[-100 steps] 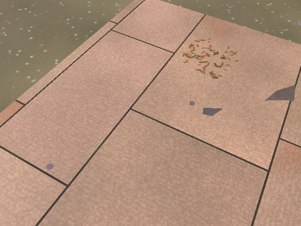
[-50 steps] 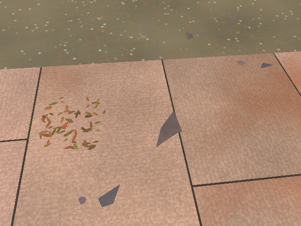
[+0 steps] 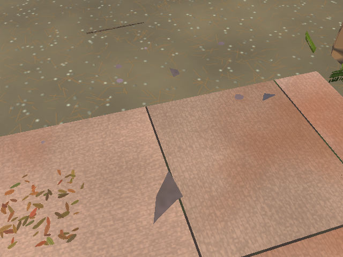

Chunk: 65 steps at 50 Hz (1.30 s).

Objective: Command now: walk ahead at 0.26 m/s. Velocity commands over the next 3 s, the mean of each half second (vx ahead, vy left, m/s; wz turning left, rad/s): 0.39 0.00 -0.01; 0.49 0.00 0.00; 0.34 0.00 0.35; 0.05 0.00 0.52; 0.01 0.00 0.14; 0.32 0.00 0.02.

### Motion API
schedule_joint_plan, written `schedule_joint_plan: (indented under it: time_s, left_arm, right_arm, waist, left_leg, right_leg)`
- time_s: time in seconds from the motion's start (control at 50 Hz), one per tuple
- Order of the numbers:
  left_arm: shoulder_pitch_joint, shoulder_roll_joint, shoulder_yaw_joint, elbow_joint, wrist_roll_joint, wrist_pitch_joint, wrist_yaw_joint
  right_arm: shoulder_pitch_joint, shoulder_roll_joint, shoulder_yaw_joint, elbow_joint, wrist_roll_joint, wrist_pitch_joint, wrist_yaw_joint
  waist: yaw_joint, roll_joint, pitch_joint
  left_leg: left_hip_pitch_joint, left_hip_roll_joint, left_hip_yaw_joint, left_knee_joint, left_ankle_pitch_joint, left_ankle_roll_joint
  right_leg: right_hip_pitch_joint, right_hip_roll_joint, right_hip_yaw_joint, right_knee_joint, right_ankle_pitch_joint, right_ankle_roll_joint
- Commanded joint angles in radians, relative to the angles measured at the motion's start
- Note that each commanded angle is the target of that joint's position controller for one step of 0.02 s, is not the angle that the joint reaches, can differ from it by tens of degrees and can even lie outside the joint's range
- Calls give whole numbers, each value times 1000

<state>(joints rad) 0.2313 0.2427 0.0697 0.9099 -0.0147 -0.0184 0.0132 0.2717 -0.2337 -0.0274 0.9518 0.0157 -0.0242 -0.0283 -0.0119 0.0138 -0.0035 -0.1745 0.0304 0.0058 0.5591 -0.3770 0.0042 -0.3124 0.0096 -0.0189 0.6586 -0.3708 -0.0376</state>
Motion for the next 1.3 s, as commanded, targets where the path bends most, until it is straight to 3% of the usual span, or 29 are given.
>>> schedule_joint_plan:
  time_s: [0.02, 0.06, 0.08, 0.1, 0.12, 0.14, 0.2, 0.32, 0.42, 0.48, 0.52, 0.54, 0.56, 0.58, 0.6, 0.62, 0.68, 0.8, 0.88, 0.98, 1.04, 1.08, 1.1, 1.12, 1.14, 1.16, 1.2, 1.24, 1.3]
  left_arm:
    - [-65, 51, 11, -59, -16, -59, -16]
    - [115, 98, 35, 27, -11, -64, -17]
    - [226, 182, 60, 55, -9, -66, -11]
    - [310, 235, 67, 65, -3, -74, -24]
    - [245, 160, 38, 51, 9, -86, -24]
    - [191, 118, 24, 33, 10, -94, -24]
    - [146, 77, 0, 27, 9, -85, -25]
    - [187, 138, 3, 49, 12, -65, 3]
    - [224, 147, 10, 87, -7, -67, 5]
    - [187, 171, 22, 84, -3, -54, 5]
    - [170, 154, 15, 76, 9, -38, 6]
    - [202, 107, -4, 54, 31, -36, 7]
    - [330, -37, -40, 59, 10, -59, -6]
    - [233, 82, -15, 57, -18, -84, -11]
    - [130, 136, 0, 22, -38, -99, -12]
    - [87, 135, 1, 15, -31, -104, -3]
    - [109, 90, 9, 21, -7, -76, 6]
    - [-76, 85, 11, -47, 13, -58, 6]
    - [-216, 61, -4, -84, 7, -71, -11]
    - [-351, 63, -18, -139, -3, -82, -42]
    - [-321, 103, -7, -150, -4, -92, -55]
    - [-71, 181, 32, -81, -2, -98, -45]
    - [135, 256, 54, -40, 16, -99, -33]
    - [203, 320, 68, -12, 16, -89, -33]
    - [196, 209, 39, -19, 12, -86, -30]
    - [104, 163, 23, -33, 10, -89, -23]
    - [-47, 106, 5, -53, 24, -97, -26]
    - [-99, 81, -1, -48, 41, -102, -29]
    - [-123, 126, 10, -37, 39, -99, -10]
  right_arm:
    - [-33, -187, -48, -41, 15, -25, -2]
    - [-103, -146, -40, -59, 14, -28, 7]
    - [-134, -82, -23, -92, 8, -39, 9]
    - [-155, -93, -25, -126, 8, -57, 4]
    - [-143, -136, -39, -120, 24, -69, 10]
    - [-124, -132, -38, -106, 34, -78, 21]
    - [-157, -120, -46, -99, 13, -82, 38]
    - [-322, -47, -17, -157, 2, -65, 54]
    - [-404, -86, -18, -194, 13, -65, 67]
    - [-325, -137, -40, -184, 10, -70, 73]
    - [-36, -200, -82, -96, 11, -63, 62]
    - [132, -276, -100, -63, -1, -57, 50]
    - [154, -302, -97, -47, -9, -59, 63]
    - [92, -205, -71, -57, 1, -66, 67]
    - [0, -167, -60, -74, 1, -74, 65]
    - [-79, -153, -53, -90, -7, -81, 67]
    - [-128, -100, -39, -81, -29, -93, 72]
    - [-12, -157, -46, -35, -19, -87, 36]
    - [62, -167, -44, -11, -8, -79, 25]
    - [156, -173, -48, 35, -3, -53, 22]
    - [149, -192, -57, 37, 1, -37, 17]
    - [104, -187, -52, 18, -2, -29, 18]
    - [96, -151, -35, -14, -17, -32, 19]
    - [243, -3, 5, -17, -11, -53, 31]
    - [184, -117, -21, -1, 17, -71, 30]
    - [84, -178, -42, -36, 40, -80, 28]
    - [22, -157, -52, -43, 23, -70, 10]
    - [81, -106, -57, -36, 17, -35, 7]
    - [54, -73, -57, -84, 9, 1, 7]
  waist:
    - [18, 149, 149]
    - [98, 73, 80]
    - [123, -161, 37]
    - [152, -321, -3]
    - [106, -195, 24]
    - [80, -142, 41]
    - [54, -85, 60]
    - [78, -84, 100]
    - [73, -102, 140]
    - [5, -116, 67]
    - [-133, -109, -106]
    - [-162, 55, -245]
    - [-73, 326, -378]
    - [-99, 195, -266]
    - [-79, 135, -123]
    - [-43, 36, -66]
    - [31, 62, -29]
    - [3, 22, 53]
    - [-44, 26, 71]
    - [-79, 24, 103]
    - [-31, 54, 71]
    - [102, 70, -84]
    - [172, -3, -248]
    - [101, -276, -408]
    - [142, -201, -393]
    - [131, -167, -221]
    - [63, -74, -58]
    - [-4, -105, -32]
    - [-37, -102, 1]
  left_leg:
    - [-73, 264, -334, -319, -227, 189]
    - [-219, 143, -165, -152, -26, 114]
    - [-380, 2, 12, 169, 55, 32]
    - [-550, -76, -4, 437, -146, 6]
    - [-641, -19, -86, 593, -170, 25]
    - [-666, 19, -102, 629, -83, 52]
    - [-636, 92, -63, 522, 122, 60]
    - [-511, 52, 22, 148, 331, -12]
    - [-430, 32, 7, -8, 415, 25]
    - [-297, -5, 26, -25, 343, 75]
    - [84, -44, 50, -10, 303, 124]
    - [379, 165, -213, -6, 226, 184]
    - [595, 359, -738, -225, -91, 340]
    - [504, 323, -756, -314, -191, 288]
    - [358, 298, -598, -324, -126, 245]
    - [210, 266, -478, -341, 18, 227]
    - [5, 186, -282, -405, 205, 213]
    - [12, 175, -170, -473, 316, 226]
    - [38, 139, -85, -475, 355, 190]
    - [220, 199, -81, -406, 423, 191]
    - [283, 230, -110, -304, 624, 172]
    - [208, 162, -77, -42, 867, 135]
    - [-15, 97, -42, 255, 629, 100]
    - [-424, -83, -15, 614, -84, 29]
    - [-519, -52, -150, 741, -200, 38]
    - [-583, 0, -136, 762, -119, 49]
    - [-491, 65, -105, 681, 7, 29]
    - [-368, 85, -101, 633, 31, 15]
    - [-384, 82, -66, 517, 103, -10]
  right_leg:
    - [-76, -24, -15, -80, -23, -48]
    - [252, -22, 32, -209, 103, -59]
    - [400, -185, 332, -350, -21, -140]
    - [509, -358, 691, -475, -28, -264]
    - [506, -383, 672, -456, -2, -273]
    - [490, -343, 561, -447, 36, -237]
    - [426, -259, 324, -489, 248, -157]
    - [279, -198, 132, -552, 388, -153]
    - [308, -249, 99, -560, 392, -136]
    - [390, -270, 72, -429, 686, -104]
    - [289, -196, 13, -79, 871, -56]
    - [50, -122, -22, 267, 512, -26]
    - [-267, 64, 68, 579, -184, 21]
    - [-370, 10, 163, 688, -184, -3]
    - [-422, -42, 132, 692, -85, -24]
    - [-371, -97, 113, 645, 17, -29]
    - [-235, -165, 113, 524, 123, -23]
    - [-397, -177, 85, 227, 347, 34]
    - [-345, -129, 34, -4, 514, 37]
    - [-386, -97, 26, -133, 451, 16]
    - [-286, -63, 19, -180, 327, -19]
    - [84, -18, -14, -201, 329, -67]
    - [430, -187, 160, -146, 343, -131]
    - [796, -443, 622, -230, 173, -286]
    - [752, -429, 701, -323, 52, -265]
    - [609, -395, 531, -352, 77, -208]
    - [311, -329, 284, -400, 436, -165]
    - [172, -283, 124, -418, 667, -147]
    - [97, -278, -7, -448, 810, -163]
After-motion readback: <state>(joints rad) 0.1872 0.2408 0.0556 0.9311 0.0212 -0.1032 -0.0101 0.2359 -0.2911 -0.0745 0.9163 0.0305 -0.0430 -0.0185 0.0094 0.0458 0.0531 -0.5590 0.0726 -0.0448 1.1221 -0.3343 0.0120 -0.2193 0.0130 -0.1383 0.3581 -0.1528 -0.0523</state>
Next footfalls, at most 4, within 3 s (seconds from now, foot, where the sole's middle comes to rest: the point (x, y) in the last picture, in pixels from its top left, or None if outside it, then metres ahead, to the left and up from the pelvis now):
0.52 left None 0.42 0.13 -0.77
1.10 right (200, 210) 0.74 -0.09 -0.77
1.56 left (143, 184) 0.88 0.16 -0.77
2.02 right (191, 172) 0.94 -0.06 -0.77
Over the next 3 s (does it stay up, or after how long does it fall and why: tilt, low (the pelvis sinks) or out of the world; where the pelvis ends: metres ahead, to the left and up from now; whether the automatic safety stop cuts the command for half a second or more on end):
stays up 0.95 0.08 0.02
